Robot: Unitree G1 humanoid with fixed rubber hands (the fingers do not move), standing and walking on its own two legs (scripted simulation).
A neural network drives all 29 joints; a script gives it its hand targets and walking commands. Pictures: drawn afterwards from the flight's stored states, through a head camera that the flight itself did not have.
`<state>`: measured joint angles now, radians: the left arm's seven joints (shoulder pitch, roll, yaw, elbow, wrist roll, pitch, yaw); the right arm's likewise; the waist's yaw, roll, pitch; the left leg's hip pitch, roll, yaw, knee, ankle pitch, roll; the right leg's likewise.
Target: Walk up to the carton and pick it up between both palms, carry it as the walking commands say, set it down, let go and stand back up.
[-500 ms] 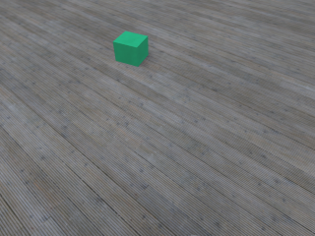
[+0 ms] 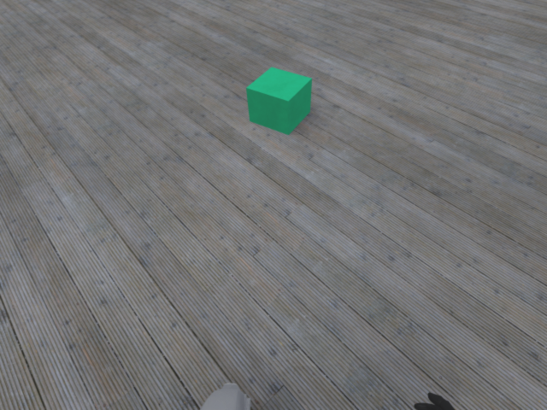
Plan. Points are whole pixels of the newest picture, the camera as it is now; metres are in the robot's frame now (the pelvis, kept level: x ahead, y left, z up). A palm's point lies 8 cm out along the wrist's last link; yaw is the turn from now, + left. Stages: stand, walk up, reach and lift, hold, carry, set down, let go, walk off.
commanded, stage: walk up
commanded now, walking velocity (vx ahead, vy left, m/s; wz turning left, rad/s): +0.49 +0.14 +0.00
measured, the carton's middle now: (279, 100) +1.85 +0.21 -0.66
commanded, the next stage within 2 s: none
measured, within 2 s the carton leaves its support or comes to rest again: neither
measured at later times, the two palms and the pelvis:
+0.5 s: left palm (183, 266) +0.40 +0.25 -0.12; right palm out of the picture +0.19 -0.23 -0.16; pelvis +0.25 +0.02 -0.02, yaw -1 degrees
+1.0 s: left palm (168, 273) +0.40 +0.29 -0.17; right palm (380, 191) +0.65 -0.17 -0.13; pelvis +0.49 +0.06 -0.03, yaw +0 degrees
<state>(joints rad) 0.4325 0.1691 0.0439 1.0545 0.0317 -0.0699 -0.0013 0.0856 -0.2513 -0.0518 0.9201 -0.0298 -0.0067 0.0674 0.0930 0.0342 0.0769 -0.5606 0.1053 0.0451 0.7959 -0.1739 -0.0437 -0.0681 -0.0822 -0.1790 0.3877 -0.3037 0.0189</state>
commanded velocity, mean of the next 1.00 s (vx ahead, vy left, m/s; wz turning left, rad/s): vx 0.50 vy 0.01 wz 0.00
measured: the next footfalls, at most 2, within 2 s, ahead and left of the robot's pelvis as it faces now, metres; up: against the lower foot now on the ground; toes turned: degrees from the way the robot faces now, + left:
left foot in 0.12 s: +0.23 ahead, +0.18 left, +0.00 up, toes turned +9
right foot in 0.50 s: +0.39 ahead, -0.11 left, +0.00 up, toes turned -11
